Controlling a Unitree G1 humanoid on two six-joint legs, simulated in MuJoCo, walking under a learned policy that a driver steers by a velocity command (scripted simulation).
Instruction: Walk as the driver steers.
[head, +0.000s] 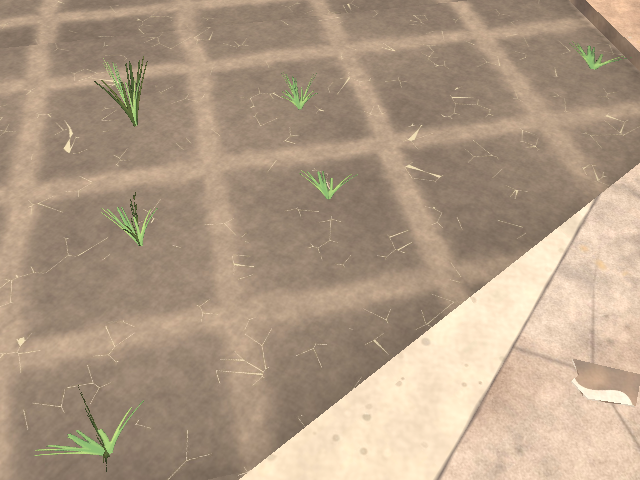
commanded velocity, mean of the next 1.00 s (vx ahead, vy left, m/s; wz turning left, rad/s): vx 0.50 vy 0.00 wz -0.54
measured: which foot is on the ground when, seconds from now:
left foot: down 0.00-0.26, up 0.28-0.72, down 0.74-1.00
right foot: up 0.00-0.22, down 0.24-0.74, up 0.76-1.00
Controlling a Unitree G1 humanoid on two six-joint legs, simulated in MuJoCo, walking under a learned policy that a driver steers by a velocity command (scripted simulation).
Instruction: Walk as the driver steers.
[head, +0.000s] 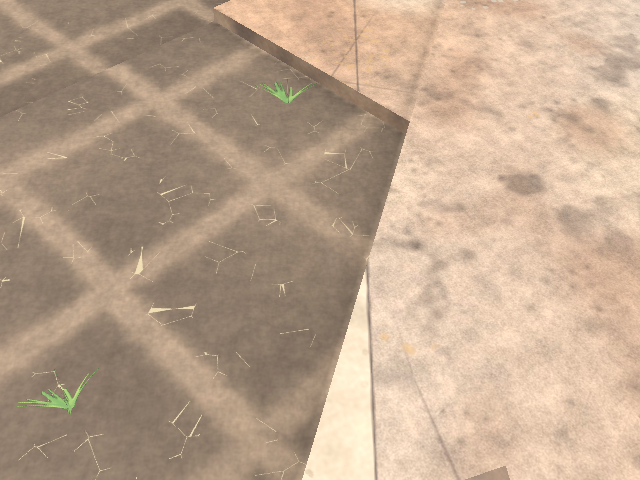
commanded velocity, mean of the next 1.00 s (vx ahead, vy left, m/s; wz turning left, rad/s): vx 0.50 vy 0.00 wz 0.08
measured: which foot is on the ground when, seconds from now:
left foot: down 0.00-0.26, up 0.28-0.70, down 0.72-1.00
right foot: up 0.00-0.24, down 0.26-0.86, up 0.88-1.00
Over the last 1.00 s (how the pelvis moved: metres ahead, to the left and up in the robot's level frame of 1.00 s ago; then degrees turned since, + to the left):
0.52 -0.10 0.00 -33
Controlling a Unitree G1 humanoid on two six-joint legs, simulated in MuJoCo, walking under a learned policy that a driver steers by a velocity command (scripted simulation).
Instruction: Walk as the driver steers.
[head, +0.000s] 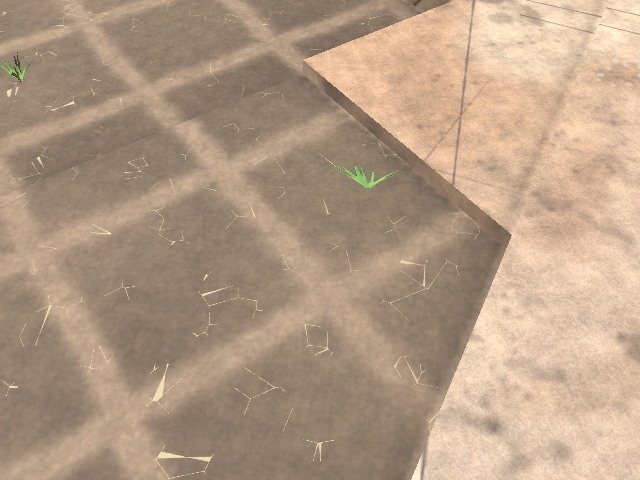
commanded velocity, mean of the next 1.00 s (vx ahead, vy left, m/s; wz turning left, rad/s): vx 0.50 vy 0.00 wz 0.52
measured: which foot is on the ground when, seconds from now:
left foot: down 0.00-0.28, up 0.30-0.86, down 0.88-1.00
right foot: up 0.00-0.26, down 0.28-0.88, up 0.90-1.00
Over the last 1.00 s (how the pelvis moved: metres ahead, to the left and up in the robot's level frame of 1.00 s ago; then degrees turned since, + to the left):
0.49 -0.07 -0.01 10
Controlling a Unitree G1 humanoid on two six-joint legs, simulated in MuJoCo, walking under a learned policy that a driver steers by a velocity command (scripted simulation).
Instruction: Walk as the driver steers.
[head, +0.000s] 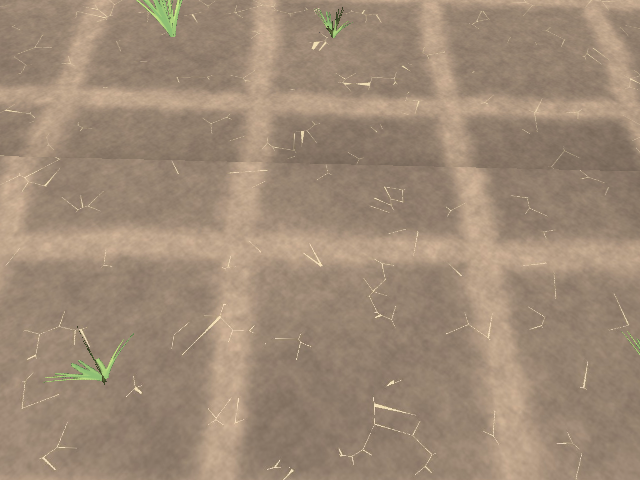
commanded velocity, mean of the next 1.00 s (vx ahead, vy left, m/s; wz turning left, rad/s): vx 0.50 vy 0.00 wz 0.05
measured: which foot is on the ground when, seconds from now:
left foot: down 0.00-0.34, up 0.36-0.84, down 0.86-1.00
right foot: up 0.00-0.30, down 0.32-0.86, up 0.88-1.00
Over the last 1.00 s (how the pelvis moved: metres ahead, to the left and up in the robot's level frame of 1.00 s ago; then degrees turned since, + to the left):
0.49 0.09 -0.11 31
